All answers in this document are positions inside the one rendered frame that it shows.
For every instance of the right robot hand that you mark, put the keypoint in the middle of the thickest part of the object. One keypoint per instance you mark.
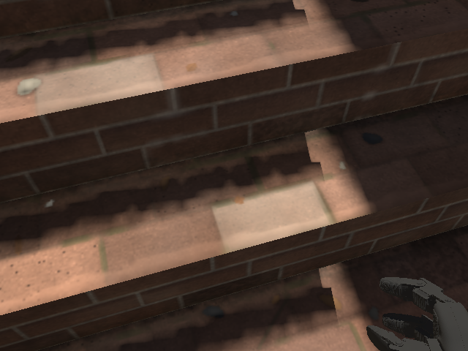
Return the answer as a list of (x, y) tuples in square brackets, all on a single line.
[(448, 331)]

